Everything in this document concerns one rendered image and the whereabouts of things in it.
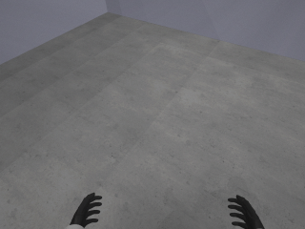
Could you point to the left robot hand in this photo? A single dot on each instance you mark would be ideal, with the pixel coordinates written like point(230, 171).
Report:
point(81, 214)

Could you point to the right robot hand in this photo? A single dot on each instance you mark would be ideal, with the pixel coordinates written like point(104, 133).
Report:
point(249, 215)

